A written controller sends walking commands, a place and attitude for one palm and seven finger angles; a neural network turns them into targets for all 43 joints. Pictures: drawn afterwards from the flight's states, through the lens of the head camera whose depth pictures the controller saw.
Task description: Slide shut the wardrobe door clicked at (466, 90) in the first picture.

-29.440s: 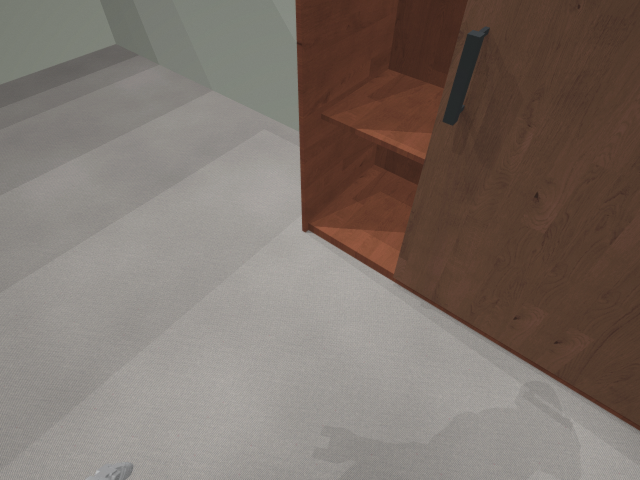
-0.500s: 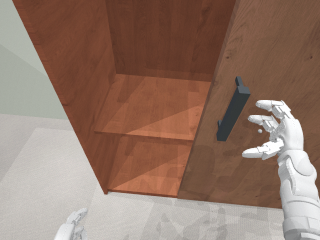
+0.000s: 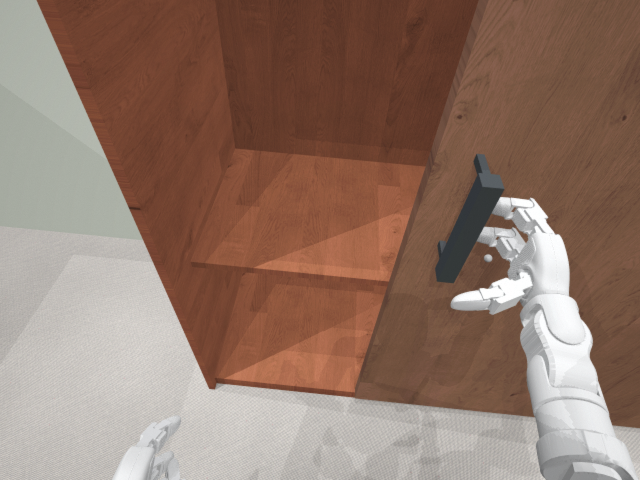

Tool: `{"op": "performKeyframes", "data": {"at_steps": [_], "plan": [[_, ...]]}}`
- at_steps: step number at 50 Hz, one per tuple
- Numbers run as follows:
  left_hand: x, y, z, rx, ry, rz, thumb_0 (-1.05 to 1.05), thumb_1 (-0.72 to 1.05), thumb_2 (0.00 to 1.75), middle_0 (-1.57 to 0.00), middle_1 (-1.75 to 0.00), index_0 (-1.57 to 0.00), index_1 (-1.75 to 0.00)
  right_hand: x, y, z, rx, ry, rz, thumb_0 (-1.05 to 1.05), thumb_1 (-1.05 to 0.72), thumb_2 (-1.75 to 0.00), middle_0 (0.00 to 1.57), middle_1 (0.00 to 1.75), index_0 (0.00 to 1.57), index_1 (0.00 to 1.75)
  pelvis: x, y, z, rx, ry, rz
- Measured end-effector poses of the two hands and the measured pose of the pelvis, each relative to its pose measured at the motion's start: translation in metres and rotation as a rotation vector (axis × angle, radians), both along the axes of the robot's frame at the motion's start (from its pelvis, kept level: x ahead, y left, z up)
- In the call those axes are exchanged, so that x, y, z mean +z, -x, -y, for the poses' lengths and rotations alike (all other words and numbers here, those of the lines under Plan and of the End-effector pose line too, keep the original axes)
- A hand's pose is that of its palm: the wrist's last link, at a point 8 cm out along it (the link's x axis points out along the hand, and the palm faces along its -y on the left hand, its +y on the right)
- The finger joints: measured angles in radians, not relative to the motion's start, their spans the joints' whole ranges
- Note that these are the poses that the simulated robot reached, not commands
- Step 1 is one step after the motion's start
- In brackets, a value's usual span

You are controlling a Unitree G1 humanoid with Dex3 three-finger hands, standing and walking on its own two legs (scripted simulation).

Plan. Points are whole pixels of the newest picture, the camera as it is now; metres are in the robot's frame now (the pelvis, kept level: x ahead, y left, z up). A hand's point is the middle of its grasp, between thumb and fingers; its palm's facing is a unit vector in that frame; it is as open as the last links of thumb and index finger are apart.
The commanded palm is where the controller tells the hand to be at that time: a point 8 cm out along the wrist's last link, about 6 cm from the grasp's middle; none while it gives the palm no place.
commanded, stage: feel for the door with the fingertips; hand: right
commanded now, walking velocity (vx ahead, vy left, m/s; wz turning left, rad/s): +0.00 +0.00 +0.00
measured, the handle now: (461, 222) +0.45 -0.15 +0.10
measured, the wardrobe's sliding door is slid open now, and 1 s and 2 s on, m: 0.43 0.43 0.43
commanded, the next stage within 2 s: slide the fingers in behind the handle in 0.34 s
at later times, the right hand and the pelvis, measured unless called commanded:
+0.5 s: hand (483, 241) +0.41 -0.17 +0.11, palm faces +0.02 +1.00 -0.04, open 13.7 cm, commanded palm +0.38 -0.22 +0.10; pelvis +0.00 +0.00 +0.00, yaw +0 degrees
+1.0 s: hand (477, 253) +0.39 -0.16 +0.11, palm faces +0.02 +1.00 -0.03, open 14.0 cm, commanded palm +0.36 -0.21 +0.10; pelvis +0.01 +0.00 +0.00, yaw +0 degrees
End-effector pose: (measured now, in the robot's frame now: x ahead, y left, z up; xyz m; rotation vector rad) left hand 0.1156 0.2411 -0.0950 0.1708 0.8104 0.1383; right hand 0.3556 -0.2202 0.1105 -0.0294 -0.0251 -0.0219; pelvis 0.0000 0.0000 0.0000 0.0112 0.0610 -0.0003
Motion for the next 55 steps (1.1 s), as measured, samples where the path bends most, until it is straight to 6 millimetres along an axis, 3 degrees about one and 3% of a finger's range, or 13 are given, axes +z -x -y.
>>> {"op": "performKeyframes", "data": {"at_steps": [8,17,28,55], "plan": [[-0.004,0.007,-0.006,0.008,-0.009,-0.037,0.01,0.9,0.9,-0.2,-0.3,-0.2,-0.3,0.003,-0.009,0.006,-0.006,0.003,-0.005,-0.01,0.5,-0.3,0.3,1.2,0.3,1.2,0.0,0.0,-0.002,-0.004,-0.002,-0.005],[-0.008,0.02,-0.015,0.031,-0.027,-0.091,0.01,0.9,0.9,-0.2,-0.3,-0.2,-0.3,-0.001,-0.028,-0.001,0.011,0.002,-0.025,-0.01,0.5,-0.3,0.3,1.2,0.3,1.2,-0.001,-0.002,-0.003,-0.005,-0.002,-0.024],[-0.012,0.027,-0.014,0.033,-0.022,-0.131,0.01,0.9,0.9,-0.2,-0.3,-0.2,-0.3,-0.001,-0.031,0.001,-0.002,0.008,-0.015,-0.01,0.5,-0.3,0.35,1.25,0.35,1.24,-0.002,-0.004,-0.002,-0.008,-0.003,-0.032],[0.001,-0.012,-0.002,-0.004,0.0,-0.006,0.01,0.9,0.9,-0.2,-0.3,-0.2,-0.3,0.001,-0.007,-0.01,0.004,-0.002,0.015,-0.01,0.5,-0.3,0.3,1.2,0.3,1.2,0.0,-0.007,0.0,-0.002,-0.001,-0.007]]}}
